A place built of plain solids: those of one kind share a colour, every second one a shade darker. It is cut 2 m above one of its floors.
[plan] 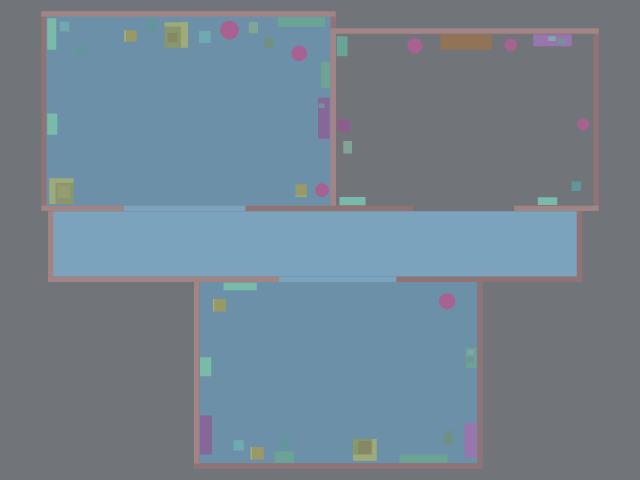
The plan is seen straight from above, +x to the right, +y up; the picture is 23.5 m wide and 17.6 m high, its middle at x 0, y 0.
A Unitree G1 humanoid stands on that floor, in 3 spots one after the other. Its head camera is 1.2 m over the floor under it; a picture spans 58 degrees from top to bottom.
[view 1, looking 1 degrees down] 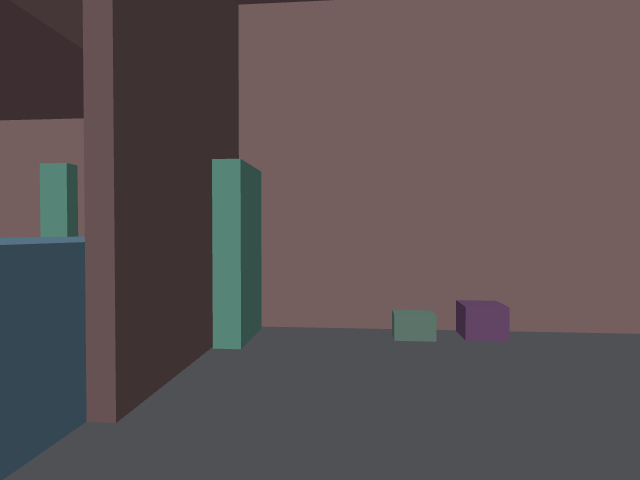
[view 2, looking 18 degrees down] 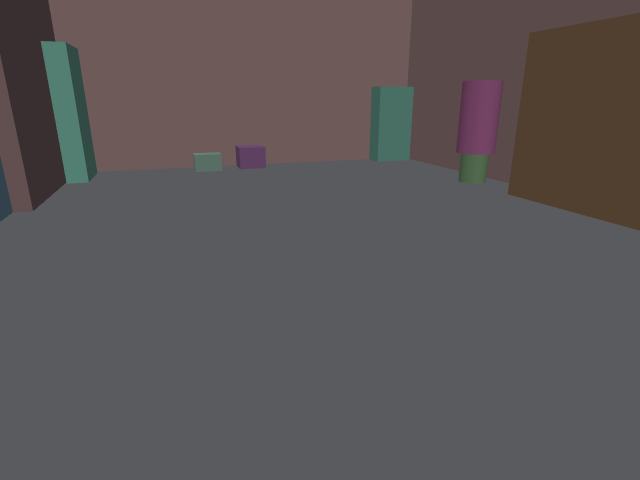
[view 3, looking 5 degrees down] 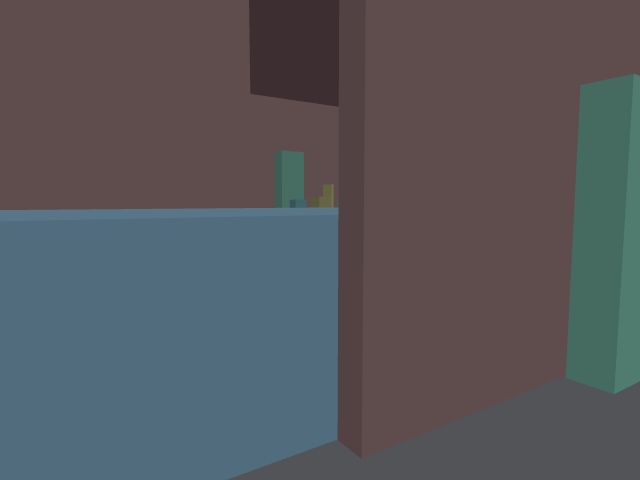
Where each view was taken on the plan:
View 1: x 6.00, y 2.77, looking -175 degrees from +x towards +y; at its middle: wall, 5.44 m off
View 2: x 8.96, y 2.77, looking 161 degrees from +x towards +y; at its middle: ground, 3.88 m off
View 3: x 4.64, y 2.77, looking -123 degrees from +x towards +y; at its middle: floor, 2.05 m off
